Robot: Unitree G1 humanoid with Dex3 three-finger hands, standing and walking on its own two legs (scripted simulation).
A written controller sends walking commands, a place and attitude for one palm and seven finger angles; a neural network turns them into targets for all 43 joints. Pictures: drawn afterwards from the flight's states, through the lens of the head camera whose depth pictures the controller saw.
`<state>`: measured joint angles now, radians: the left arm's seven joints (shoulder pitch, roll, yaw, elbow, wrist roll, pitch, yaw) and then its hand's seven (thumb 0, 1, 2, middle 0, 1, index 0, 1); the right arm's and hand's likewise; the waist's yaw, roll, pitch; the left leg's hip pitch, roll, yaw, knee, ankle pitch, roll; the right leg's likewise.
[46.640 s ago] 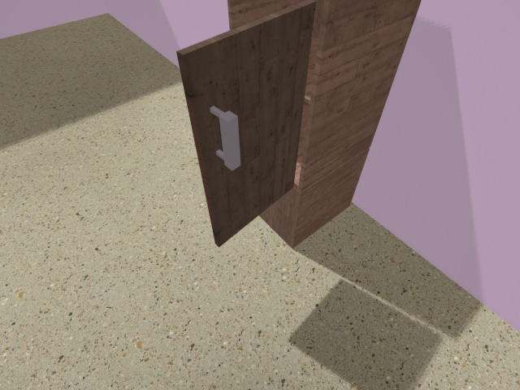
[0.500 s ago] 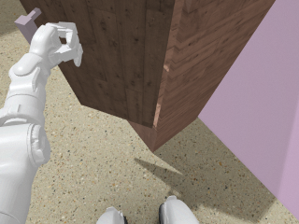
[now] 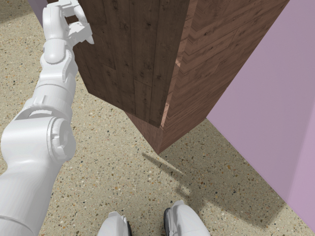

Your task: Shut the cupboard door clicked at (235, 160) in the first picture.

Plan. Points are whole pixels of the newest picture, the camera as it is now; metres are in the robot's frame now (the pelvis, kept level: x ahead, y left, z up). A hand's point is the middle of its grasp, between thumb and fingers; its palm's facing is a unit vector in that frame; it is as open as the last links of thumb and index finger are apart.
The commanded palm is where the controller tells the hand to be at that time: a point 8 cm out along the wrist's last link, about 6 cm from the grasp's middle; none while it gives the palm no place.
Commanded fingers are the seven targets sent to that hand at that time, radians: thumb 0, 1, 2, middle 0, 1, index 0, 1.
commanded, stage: pull the fist back off the door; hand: left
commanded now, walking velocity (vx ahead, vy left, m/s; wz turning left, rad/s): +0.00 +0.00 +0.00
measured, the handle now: (51, 12) +0.64 +0.18 +0.13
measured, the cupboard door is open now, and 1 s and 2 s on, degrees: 25 25 25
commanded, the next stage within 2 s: draw the hand back to the body in 0.68 s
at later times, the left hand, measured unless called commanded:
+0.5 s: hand (89, 50) +0.51 +0.09 +0.12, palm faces +0.05 -1.00 +0.00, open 3.1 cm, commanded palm +0.47 +0.13 +0.13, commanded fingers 0.00 0.90 0.90 -1.30 -1.50 -1.30 -1.50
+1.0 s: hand (82, 63) +0.46 +0.10 +0.14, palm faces +0.05 -1.00 -0.01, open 3.1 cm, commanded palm +0.41 +0.16 +0.15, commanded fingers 0.00 0.90 0.90 -1.30 -1.50 -1.30 -1.50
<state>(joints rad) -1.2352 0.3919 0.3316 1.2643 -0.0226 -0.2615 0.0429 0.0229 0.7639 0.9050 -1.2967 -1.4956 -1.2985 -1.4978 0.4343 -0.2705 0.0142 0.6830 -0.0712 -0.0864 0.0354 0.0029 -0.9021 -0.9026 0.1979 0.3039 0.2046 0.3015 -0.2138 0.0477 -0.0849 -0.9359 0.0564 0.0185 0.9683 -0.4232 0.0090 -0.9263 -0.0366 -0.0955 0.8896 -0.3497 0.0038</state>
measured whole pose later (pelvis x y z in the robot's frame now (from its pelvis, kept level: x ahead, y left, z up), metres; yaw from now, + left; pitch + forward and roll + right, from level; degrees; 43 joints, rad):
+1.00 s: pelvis +0.02 -0.01 +0.04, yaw -2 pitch +9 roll +0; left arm -0.61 0.17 0.22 0.81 -0.11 -0.32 0.00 0.02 0.90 0.90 -1.30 -1.50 -1.30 -1.50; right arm 0.32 -0.23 0.00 0.64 0.02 0.00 0.00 0.01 -0.90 -0.90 0.20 0.30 0.20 0.30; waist -0.06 0.05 -0.08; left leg -0.50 0.05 0.08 0.72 -0.38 -0.01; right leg -0.56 -0.03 -0.04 0.72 -0.33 -0.01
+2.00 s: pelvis +0.04 +0.00 +0.07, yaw +0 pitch -5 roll +0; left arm 0.43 0.33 0.33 -0.32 -0.06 -0.06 0.11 0.02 0.89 0.90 -0.44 -0.55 -0.44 -0.55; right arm 0.21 -0.22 0.01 0.64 0.00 -0.04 -0.08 0.01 -0.90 -0.90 0.20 0.30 0.21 0.30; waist 0.06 0.09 0.02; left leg -0.05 0.02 0.06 0.39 -0.26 0.01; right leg -0.08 -0.04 -0.07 0.38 -0.22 0.02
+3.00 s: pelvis -0.02 +0.02 +0.05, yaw -1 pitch +0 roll -1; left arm 0.54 0.43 0.44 -0.47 -0.04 -0.16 0.14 0.02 0.89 0.90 -0.21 -0.30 -0.21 -0.30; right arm 0.19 -0.23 -0.02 0.53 0.02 0.03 -0.10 0.01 -0.90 -0.90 0.20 0.30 0.21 0.30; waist 0.00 0.02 0.01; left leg -0.31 0.00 0.08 0.56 -0.26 0.05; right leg -0.32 -0.06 -0.04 0.50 -0.18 0.05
